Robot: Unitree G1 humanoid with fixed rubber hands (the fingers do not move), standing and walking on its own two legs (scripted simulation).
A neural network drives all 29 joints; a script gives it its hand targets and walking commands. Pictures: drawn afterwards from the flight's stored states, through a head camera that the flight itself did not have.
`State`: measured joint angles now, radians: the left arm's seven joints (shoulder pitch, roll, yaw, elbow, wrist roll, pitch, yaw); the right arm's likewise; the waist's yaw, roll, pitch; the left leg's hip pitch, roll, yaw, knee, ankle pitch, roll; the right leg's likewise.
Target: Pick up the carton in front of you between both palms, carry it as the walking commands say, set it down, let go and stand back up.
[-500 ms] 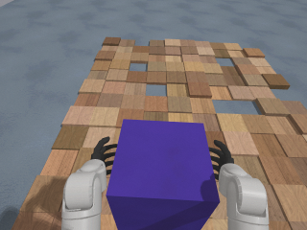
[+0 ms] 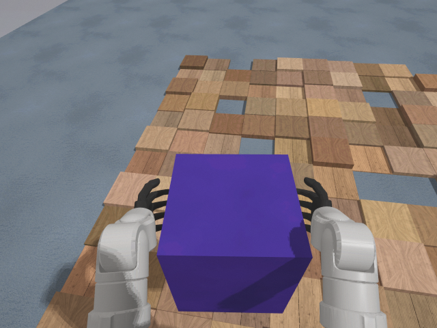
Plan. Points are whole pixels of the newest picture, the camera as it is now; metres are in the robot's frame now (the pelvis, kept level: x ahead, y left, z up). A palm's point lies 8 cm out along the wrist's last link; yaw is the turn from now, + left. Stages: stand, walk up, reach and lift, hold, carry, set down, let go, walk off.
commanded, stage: carry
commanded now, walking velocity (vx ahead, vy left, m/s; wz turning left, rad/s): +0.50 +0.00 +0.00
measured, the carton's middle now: (230, 236) +0.31 +0.01 +0.00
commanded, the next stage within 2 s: none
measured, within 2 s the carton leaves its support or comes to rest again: neither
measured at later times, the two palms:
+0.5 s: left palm (168, 101) +0.64 +0.18 +0.09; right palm (286, 103) +0.62 -0.12 +0.10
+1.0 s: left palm (201, 41) +1.02 +0.14 +0.09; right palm (285, 42) +1.01 -0.16 +0.09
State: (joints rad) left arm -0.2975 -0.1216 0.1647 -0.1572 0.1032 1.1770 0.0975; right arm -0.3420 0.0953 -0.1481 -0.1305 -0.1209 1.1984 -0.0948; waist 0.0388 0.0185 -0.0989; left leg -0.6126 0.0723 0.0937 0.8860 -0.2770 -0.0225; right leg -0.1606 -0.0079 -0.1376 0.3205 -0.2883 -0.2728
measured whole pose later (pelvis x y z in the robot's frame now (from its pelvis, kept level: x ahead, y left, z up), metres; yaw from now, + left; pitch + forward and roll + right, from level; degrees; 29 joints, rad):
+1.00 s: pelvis +0.72 +0.00 -0.02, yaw -1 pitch +3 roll +3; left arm -0.31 -0.12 0.16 -0.28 0.10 1.21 0.09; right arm -0.32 0.11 -0.14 -0.28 -0.12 1.23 -0.11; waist 0.01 -0.01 -0.06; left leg -0.71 0.08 0.13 0.86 -0.19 0.01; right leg 0.01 0.01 -0.16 0.28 -0.31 -0.09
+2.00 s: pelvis +1.41 -0.06 -0.02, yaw -3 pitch +4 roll +1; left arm -0.51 -0.06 0.23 -0.03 0.08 1.20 0.09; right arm -0.53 0.11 -0.21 -0.02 -0.14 1.21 -0.11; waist 0.00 -0.02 -0.03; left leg -0.47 -0.03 0.17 0.51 -0.24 0.06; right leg -0.22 -0.01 -0.04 0.97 -0.40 -0.01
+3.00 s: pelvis +2.04 -0.07 +0.00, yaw -2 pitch +6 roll -1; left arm -0.92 0.05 0.26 0.24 0.06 1.33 0.14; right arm -0.87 -0.02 -0.27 0.22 -0.05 1.30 -0.14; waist -0.05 -0.03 0.04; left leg -0.44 0.03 0.12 0.57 -0.23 0.06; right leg -0.61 -0.03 -0.02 1.14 -0.40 -0.04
